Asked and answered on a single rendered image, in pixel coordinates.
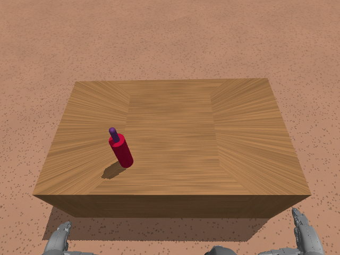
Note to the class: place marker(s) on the bottle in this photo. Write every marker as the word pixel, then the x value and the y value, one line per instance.
pixel 120 148

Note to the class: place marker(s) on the right robot hand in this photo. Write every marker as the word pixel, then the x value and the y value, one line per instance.
pixel 307 239

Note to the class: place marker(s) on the left robot hand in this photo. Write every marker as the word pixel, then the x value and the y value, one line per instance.
pixel 58 240

